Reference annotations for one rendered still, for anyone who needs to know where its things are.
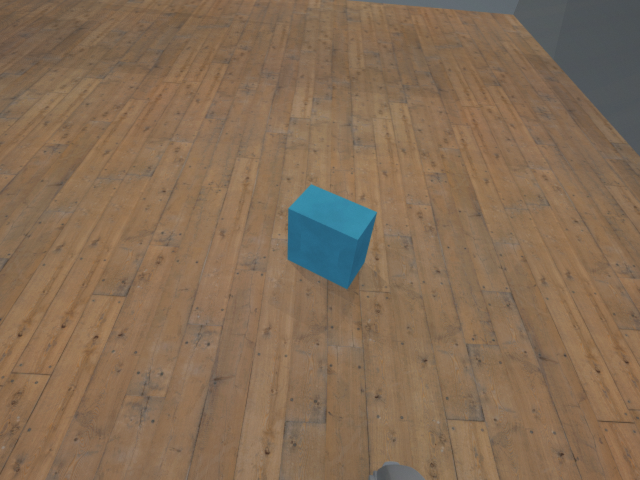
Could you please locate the carton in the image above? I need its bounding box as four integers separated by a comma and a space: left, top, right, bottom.
288, 184, 377, 289

